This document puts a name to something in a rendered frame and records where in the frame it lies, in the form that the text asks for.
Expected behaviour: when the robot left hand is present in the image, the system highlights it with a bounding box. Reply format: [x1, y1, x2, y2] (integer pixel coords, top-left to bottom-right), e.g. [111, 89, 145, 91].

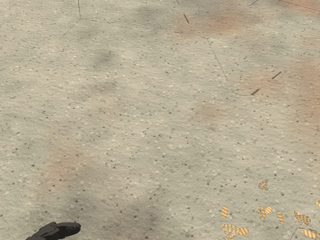
[26, 221, 81, 240]

